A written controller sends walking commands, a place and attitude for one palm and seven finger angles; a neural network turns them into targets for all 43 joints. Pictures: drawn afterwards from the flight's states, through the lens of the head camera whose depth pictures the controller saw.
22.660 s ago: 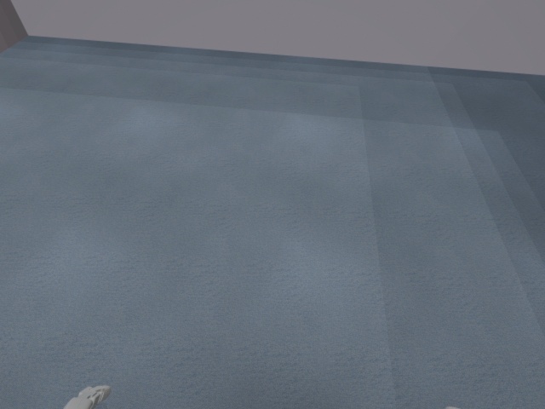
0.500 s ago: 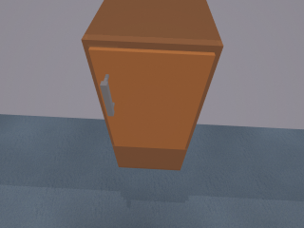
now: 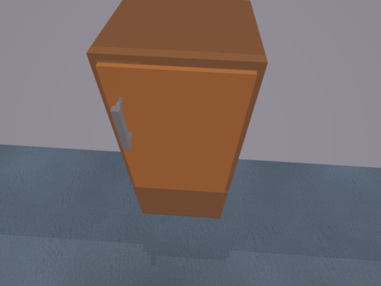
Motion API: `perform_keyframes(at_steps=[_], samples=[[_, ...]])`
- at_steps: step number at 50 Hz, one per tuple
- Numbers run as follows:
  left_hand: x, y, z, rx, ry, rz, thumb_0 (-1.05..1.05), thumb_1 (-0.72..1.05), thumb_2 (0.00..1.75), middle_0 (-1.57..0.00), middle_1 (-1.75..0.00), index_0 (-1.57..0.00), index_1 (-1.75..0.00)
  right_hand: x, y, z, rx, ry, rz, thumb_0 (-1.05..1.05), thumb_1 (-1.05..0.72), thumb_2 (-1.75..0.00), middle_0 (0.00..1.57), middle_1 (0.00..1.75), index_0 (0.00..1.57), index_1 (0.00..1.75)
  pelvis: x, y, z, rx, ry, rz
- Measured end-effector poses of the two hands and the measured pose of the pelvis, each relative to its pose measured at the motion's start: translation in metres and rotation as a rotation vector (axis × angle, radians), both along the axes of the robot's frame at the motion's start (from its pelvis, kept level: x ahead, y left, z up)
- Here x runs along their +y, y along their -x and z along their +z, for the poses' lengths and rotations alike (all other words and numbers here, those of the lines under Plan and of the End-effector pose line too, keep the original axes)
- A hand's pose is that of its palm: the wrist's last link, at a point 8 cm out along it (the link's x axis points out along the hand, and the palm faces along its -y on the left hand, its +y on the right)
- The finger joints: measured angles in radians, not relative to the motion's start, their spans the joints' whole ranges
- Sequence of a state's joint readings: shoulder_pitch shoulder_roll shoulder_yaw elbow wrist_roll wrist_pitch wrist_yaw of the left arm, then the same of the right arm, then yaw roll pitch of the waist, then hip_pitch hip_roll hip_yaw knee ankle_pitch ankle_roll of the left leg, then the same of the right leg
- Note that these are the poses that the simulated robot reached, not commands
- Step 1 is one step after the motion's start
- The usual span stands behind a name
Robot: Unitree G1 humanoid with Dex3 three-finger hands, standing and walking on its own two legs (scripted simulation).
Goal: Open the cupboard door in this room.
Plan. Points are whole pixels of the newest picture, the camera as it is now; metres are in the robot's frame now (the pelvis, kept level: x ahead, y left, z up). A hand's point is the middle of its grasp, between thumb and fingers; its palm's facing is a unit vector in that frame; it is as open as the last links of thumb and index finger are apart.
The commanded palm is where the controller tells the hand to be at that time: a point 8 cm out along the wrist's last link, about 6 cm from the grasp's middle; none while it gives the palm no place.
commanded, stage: come to a stop and stand still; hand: left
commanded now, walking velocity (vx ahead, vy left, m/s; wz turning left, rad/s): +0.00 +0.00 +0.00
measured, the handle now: (123, 124) +0.52 +0.23 -0.01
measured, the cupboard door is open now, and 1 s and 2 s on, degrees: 0 0 0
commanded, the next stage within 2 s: look again from close up in 0.18 s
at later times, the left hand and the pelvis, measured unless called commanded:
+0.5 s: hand out of the picture -0.01 +0.18 -0.18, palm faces -0.01 -0.98 -0.20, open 7.4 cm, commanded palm none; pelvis +0.00 +0.02 -0.01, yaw -1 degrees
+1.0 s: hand out of the picture +0.07 +0.25 -0.10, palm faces +0.22 -0.95 -0.21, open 7.4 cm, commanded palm +0.08 +0.28 -0.06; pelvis -0.04 +0.05 +0.00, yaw +0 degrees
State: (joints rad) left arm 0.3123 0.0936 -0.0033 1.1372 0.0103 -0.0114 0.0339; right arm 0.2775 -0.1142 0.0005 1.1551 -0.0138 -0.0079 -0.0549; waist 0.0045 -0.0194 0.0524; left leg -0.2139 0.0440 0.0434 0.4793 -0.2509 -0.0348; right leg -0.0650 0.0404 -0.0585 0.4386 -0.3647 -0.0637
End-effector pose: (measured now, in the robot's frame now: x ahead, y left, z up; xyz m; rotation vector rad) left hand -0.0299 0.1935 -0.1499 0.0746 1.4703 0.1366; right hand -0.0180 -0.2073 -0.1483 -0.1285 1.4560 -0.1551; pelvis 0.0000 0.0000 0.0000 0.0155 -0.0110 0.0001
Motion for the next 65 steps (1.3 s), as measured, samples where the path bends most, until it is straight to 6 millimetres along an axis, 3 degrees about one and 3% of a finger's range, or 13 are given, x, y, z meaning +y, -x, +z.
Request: perform_keyframes(at_steps=[15,20,25,33,45,46,49,52,54,56,58,60,65], samples=[[0.01,-0.015,0.007,-0.045,-0.066,-0.003,0.0,0.91,0.9,-0.2,-0.3,-0.2,-0.3,-0.011,-0.014,-0.002,-0.021,0.0,0.005,0.02,-0.93,-0.89,0.2,0.3,0.2,0.3,-0.006,-0.007,0.001,-0.004,-0.002,0.002],[0.018,-0.012,0.01,-0.057,-0.07,-0.059,0.0,0.9,0.9,-0.2,-0.3,-0.2,-0.3,-0.014,-0.027,0.0,-0.095,0.017,-0.019,0.02,-0.93,-0.89,0.2,0.3,0.2,0.3,0.004,0.001,0.0,0.012,0.019,-0.022],[0.04,-0.016,-0.003,-0.081,-0.073,-0.067,0.0,0.9,0.9,-0.21,-0.3,-0.2,-0.3,-0.003,-0.035,0.001,-0.185,0.042,-0.018,0.01,-0.92,-0.89,0.2,0.3,0.2,0.3,0.017,0.005,-0.008,-0.01,0.023,-0.021],[0.065,-0.025,-0.001,-0.162,-0.075,-0.057,0.0,0.91,0.9,-0.2,-0.3,-0.2,-0.3,0.016,-0.026,0.006,-0.187,0.055,0.021,0.01,-0.94,-0.89,0.2,0.3,0.2,0.3,0.037,0.019,-0.006,-0.025,0.03,-0.02],[0.087,0.011,0.003,-0.066,-0.075,-0.072,0.0,0.91,0.9,-0.2,-0.3,-0.2,-0.3,0.032,0.007,0.012,-0.107,0.042,0.029,0.01,-0.92,-0.89,0.2,0.3,0.2,0.3,0.052,0.033,0.0,0.011,0.023,-0.014],[0.089,0.005,0.01,-0.108,-0.076,-0.012,0.0,0.9,0.9,-0.2,-0.3,-0.2,-0.3,0.031,0.006,0.014,-0.132,0.045,0.021,0.01,-0.91,-0.89,0.2,0.3,0.2,0.3,0.053,0.034,0.0,0.014,0.027,-0.006],[0.099,-0.053,0.061,-0.518,-0.153,0.043,0.01,0.89,0.9,-0.21,-0.31,-0.2,-0.31,0.028,-0.013,0.024,-0.332,0.075,0.041,0.01,-0.91,-0.89,0.2,0.3,0.2,0.3,0.053,0.037,-0.003,0.025,0.008,-0.005],[0.095,-0.115,0.115,-0.894,-0.163,0.053,0.01,0.87,0.88,-0.2,-0.33,-0.2,-0.33,0.023,-0.042,0.027,-0.517,0.074,0.057,0.01,-0.91,-0.89,0.2,0.3,0.2,0.3,0.053,0.044,-0.009,0.032,-0.008,0.017],[0.089,-0.15,0.141,-1.115,-0.139,0.017,0.01,0.84,0.87,-0.21,-0.34,-0.2,-0.35,0.017,-0.063,0.027,-0.62,0.08,0.082,0.01,-0.9,-0.89,0.2,0.3,0.2,0.3,0.052,0.05,-0.018,0.049,-0.001,0.037],[0.085,-0.175,0.153,-1.293,-0.092,-0.019,0.01,0.8,0.86,-0.21,-0.37,-0.2,-0.37,0.009,-0.084,0.028,-0.702,0.094,0.101,0.01,-0.9,-0.89,0.2,0.3,0.2,0.3,0.049,0.054,-0.029,0.091,0.01,0.032],[0.081,-0.186,0.152,-1.43,-0.027,-0.065,0.0,0.76,0.84,-0.21,-0.39,-0.21,-0.39,0.001,-0.103,0.032,-0.772,0.112,0.114,0.01,-0.9,-0.89,0.2,0.3,0.2,0.3,0.043,0.058,-0.042,0.135,0.012,0.013],[0.078,-0.184,0.138,-1.494,0.038,-0.125,0.0,0.72,0.82,-0.21,-0.42,-0.21,-0.42,-0.007,-0.12,0.038,-0.833,0.129,0.133,0.01,-0.9,-0.89,0.2,0.3,0.2,0.3,0.036,0.061,-0.055,0.162,0.016,0.003],[0.087,-0.141,0.08,-1.321,0.099,-0.107,0.0,0.61,0.78,-0.23,-0.49,-0.22,-0.49,-0.019,-0.156,0.049,-0.918,0.172,0.199,0.01,-0.9,-0.89,0.2,0.3,0.2,0.3,0.025,0.061,-0.077,0.198,0.034,0.008]])
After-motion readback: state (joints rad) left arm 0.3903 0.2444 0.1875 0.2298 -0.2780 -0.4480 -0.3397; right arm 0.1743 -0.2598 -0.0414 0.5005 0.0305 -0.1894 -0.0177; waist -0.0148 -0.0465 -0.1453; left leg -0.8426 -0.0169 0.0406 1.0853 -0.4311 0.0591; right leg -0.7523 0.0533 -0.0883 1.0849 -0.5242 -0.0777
